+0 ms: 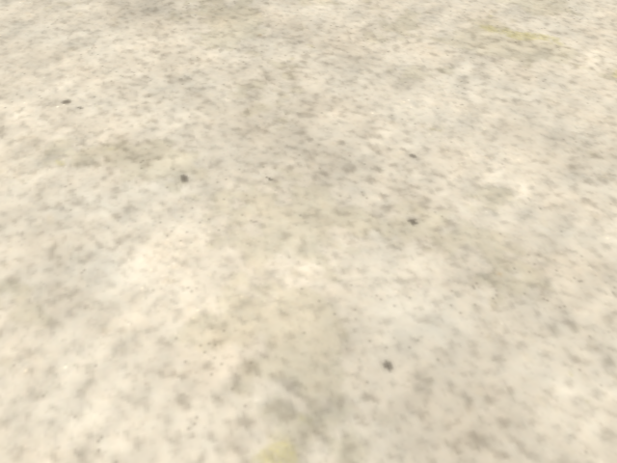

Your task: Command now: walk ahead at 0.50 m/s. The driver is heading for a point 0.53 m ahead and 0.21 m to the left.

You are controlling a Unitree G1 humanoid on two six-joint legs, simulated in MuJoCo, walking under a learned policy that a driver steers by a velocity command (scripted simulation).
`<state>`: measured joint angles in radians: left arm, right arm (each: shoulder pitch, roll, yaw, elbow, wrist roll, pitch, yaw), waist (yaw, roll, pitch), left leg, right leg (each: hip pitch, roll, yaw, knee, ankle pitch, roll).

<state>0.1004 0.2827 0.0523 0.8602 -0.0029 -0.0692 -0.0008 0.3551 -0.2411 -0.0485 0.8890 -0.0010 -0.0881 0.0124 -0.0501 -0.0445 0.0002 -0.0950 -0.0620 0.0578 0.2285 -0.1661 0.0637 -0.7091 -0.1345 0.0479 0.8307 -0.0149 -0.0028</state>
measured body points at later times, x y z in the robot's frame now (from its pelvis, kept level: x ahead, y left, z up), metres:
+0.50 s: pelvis +0.27 -0.06 +0.00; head +0.29 -0.06 +0.45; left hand +0.26 +0.22 -0.13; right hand +0.46 -0.31 -0.12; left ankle +0.34 +0.12 -0.67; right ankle +0.26 -0.16 -0.75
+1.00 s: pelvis +0.50 +0.06 +0.00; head +0.53 +0.10 +0.44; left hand +0.52 +0.38 -0.13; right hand +0.70 -0.14 -0.11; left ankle +0.49 +0.13 -0.75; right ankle +0.61 -0.08 -0.67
